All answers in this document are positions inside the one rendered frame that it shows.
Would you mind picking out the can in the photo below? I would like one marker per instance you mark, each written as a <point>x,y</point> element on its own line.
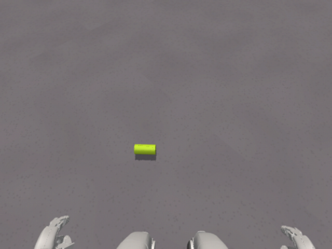
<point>145,149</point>

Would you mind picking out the left robot hand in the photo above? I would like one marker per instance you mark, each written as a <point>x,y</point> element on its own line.
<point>49,236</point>

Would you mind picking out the right robot hand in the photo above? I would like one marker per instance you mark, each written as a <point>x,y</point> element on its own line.
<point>295,235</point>

